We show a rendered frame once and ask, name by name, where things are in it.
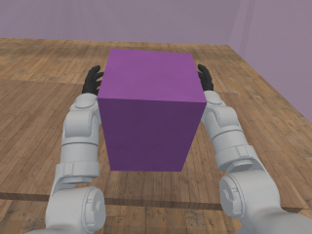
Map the carton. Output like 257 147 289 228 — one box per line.
97 48 207 172

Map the left robot upper arm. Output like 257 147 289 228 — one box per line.
25 186 106 234

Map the robot left forearm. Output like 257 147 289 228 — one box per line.
45 93 101 226

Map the robot right forearm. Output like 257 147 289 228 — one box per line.
201 91 281 205

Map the right robot upper arm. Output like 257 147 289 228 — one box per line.
219 169 312 234

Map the table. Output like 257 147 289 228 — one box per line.
0 79 303 234

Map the robot right hand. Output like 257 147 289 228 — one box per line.
197 63 214 91

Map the robot left hand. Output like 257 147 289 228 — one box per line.
82 65 104 96

